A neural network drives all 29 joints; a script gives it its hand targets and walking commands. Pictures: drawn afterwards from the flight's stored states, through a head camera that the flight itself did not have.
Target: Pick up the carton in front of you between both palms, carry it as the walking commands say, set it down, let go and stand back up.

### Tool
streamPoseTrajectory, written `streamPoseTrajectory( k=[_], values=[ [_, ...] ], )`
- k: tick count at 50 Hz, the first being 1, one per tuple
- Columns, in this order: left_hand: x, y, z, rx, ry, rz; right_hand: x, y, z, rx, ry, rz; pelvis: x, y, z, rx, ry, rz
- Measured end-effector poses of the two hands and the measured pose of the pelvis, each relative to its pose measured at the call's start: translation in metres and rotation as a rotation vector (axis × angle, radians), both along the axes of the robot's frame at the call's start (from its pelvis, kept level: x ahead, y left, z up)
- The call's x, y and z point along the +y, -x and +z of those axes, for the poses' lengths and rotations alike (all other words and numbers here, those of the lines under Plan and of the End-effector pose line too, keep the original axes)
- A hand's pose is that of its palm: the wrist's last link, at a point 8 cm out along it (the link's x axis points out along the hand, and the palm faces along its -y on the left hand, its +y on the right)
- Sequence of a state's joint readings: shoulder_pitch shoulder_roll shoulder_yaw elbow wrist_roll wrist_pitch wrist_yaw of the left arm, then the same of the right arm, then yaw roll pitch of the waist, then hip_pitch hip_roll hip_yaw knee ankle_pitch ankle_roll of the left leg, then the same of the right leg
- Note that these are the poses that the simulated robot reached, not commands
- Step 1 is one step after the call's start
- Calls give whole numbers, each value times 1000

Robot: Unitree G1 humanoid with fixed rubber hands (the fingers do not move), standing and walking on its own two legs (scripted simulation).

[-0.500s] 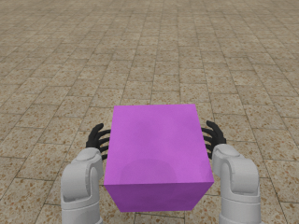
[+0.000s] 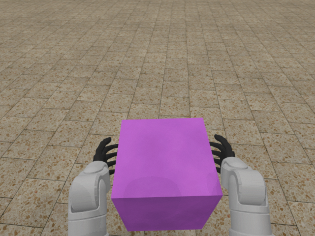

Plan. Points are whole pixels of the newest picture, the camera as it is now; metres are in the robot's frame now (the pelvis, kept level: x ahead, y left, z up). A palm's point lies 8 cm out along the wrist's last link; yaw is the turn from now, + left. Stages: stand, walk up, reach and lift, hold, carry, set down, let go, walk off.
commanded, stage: carry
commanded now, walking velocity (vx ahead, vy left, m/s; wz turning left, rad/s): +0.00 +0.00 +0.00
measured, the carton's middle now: (163, 177) +0.27 +0.00 +0.01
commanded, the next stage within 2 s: hold in 1.62 s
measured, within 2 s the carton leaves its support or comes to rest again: neither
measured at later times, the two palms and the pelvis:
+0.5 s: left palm (106, 171) +0.28 +0.15 +0.03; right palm (218, 169) +0.28 -0.15 +0.03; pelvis +0.00 +0.00 +0.00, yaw +0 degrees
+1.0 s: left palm (104, 179) +0.25 +0.15 +0.04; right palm (224, 178) +0.25 -0.15 +0.04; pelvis -0.04 +0.00 +0.00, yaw -1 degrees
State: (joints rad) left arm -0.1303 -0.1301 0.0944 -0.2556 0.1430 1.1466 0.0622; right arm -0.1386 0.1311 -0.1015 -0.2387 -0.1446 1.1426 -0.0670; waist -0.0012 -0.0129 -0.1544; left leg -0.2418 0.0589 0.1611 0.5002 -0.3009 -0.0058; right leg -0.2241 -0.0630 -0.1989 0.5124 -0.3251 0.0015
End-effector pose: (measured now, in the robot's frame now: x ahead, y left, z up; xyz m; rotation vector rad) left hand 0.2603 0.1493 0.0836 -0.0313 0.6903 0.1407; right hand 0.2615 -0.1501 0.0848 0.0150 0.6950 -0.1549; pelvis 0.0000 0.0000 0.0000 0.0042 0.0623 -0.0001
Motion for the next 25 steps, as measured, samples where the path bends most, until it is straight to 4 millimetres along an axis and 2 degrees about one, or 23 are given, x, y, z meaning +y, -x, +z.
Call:
streamPoseTrajectory(
  k=[5,12,18,25],
  values=[
    [0,-13,-15,40,-22,-15,1,-11,-17,40,9,3,2,-12,1,3,0,-4],
    [1,-22,-26,17,-40,-28,2,-19,-29,17,22,15,3,-16,0,5,1,-6],
    [2,-22,-40,4,-60,-42,3,-21,-42,4,44,34,4,-11,-4,-2,1,-7],
    [2,-20,-54,-4,-72,-54,2,-18,-56,-3,61,44,4,3,-3,-22,2,-8]
  ],
)
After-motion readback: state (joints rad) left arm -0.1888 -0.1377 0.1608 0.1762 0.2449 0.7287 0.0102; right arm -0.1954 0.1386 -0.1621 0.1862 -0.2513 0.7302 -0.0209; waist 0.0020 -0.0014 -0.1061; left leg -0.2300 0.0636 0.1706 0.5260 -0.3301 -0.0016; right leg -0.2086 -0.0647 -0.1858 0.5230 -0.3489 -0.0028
